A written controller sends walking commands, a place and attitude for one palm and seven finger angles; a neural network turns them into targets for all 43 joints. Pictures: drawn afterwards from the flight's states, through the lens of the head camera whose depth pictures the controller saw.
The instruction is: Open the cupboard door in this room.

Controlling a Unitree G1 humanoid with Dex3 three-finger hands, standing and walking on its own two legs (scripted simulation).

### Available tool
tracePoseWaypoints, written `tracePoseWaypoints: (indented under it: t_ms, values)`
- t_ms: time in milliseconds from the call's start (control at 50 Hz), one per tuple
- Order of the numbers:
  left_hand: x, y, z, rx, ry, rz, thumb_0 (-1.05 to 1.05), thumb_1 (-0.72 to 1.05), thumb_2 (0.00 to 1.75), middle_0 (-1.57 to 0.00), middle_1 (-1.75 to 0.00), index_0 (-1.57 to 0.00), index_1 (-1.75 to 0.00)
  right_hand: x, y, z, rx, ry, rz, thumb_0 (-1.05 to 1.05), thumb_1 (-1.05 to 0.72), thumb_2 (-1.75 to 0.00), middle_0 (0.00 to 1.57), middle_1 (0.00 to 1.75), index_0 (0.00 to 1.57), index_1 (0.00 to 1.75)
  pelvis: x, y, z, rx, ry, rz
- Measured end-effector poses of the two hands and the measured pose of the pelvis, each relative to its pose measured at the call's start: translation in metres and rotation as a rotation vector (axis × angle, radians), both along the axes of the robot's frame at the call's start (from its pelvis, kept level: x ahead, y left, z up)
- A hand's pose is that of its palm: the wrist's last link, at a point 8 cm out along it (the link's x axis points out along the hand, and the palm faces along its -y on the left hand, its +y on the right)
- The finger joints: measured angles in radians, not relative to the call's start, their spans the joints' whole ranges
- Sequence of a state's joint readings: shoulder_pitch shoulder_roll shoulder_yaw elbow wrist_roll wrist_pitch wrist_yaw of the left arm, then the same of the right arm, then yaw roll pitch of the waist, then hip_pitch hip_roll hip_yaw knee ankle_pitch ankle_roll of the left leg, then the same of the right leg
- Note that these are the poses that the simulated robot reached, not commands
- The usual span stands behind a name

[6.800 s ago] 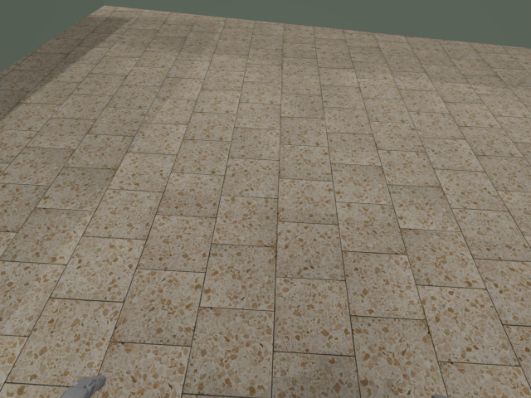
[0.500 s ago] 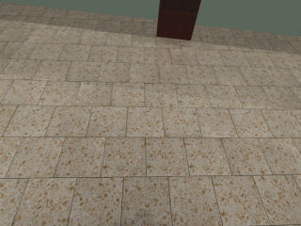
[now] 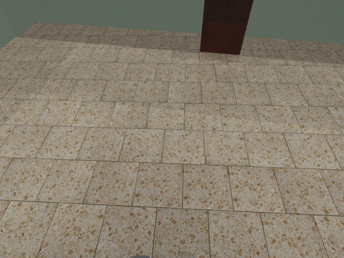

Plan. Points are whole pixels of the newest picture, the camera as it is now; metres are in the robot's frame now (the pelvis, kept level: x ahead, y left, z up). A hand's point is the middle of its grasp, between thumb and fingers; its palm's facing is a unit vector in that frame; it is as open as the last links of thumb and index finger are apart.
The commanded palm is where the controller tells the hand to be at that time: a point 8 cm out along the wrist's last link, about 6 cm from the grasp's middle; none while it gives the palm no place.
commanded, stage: turn or walk to find it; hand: left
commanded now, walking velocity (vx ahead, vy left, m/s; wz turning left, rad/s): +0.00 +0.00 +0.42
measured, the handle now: out of the picture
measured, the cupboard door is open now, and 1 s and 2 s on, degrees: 0 0 0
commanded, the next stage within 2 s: none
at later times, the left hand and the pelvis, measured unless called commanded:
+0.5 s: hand out of the picture +0.05 +0.26 -0.16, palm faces +0.19 -0.95 -0.26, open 7.4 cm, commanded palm none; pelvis -0.01 +0.03 +0.00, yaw +10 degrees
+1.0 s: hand out of the picture -0.05 +0.16 -0.15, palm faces +0.42 -0.87 -0.26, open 7.4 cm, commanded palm none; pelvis -0.01 -0.03 +0.00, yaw +24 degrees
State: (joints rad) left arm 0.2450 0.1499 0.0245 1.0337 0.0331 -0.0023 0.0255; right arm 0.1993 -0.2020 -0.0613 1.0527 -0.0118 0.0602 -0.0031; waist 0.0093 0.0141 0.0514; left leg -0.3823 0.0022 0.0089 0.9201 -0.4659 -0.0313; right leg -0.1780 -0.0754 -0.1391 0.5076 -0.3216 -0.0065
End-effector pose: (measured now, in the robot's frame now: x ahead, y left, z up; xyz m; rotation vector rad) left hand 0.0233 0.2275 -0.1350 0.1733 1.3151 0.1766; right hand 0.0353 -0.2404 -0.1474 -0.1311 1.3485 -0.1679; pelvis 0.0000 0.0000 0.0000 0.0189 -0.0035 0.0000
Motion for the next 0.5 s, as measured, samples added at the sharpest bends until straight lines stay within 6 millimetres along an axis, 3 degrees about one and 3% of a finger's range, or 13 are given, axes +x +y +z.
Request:
tracePoseWaypoints:
  t_ms: [100,180,240,380,500]
  values:
    - [-0.018,0.015,-0.01,-0.015,0.024,0.049,0.0,0.91,0.9,-0.2,-0.3,-0.2,-0.3,0.011,0.002,0.006,-0.043,0.013,0.054,0.01,-0.91,-0.9,0.2,0.3,0.2,0.3,-0.003,0.011,-0.003,-0.011,0.002,0.049]
    - [-0.031,0.04,-0.028,-0.026,0.042,0.101,0.0,0.91,0.9,-0.2,-0.3,-0.2,-0.3,0.029,0.016,0.007,-0.083,-0.026,0.111,0.01,-0.91,-0.9,0.2,0.3,0.2,0.3,-0.004,0.027,-0.014,-0.023,0.001,0.089]
    - [-0.034,0.057,-0.029,-0.015,0.059,0.118,0.0,0.91,0.9,-0.2,-0.29,-0.2,-0.3,0.039,0.028,0.014,-0.089,-0.067,0.136,0.01,-0.91,-0.9,0.2,0.3,0.2,0.3,-0.007,0.035,-0.012,-0.024,-0.001,0.09]
    - [-0.012,0.079,-0.005,0.02,-0.032,0.133,0.01,0.91,0.9,-0.19,-0.29,-0.2,-0.3,0.045,0.047,0.025,-0.066,-0.09,0.181,0.01,-0.9,-0.9,0.2,0.3,0.2,0.3,-0.01,0.04,0.002,-0.042,0.012,0.135]
    - [0.01,0.075,0.009,0.053,-0.118,0.134,0.0,0.91,0.9,-0.19,-0.29,-0.19,-0.3,0.045,0.045,0.018,-0.027,-0.095,0.195,0.01,-0.9,-0.9,0.21,0.3,0.21,0.3,-0.011,0.03,0.003,-0.027,0.014,0.173]
